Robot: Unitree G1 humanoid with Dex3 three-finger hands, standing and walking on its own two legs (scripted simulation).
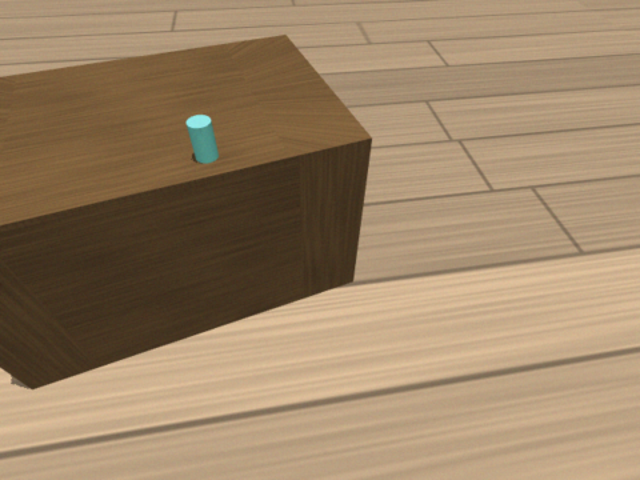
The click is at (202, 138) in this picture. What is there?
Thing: squat round
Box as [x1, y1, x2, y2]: [186, 115, 218, 162]
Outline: 192,116 187,119 186,124 195,157 200,162 213,161 217,158 218,154 210,118 205,115
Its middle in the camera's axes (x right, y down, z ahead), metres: -0.28 -0.23 +0.94
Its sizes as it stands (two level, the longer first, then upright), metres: 0.056 0.056 0.098
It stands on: a support 0.65 m high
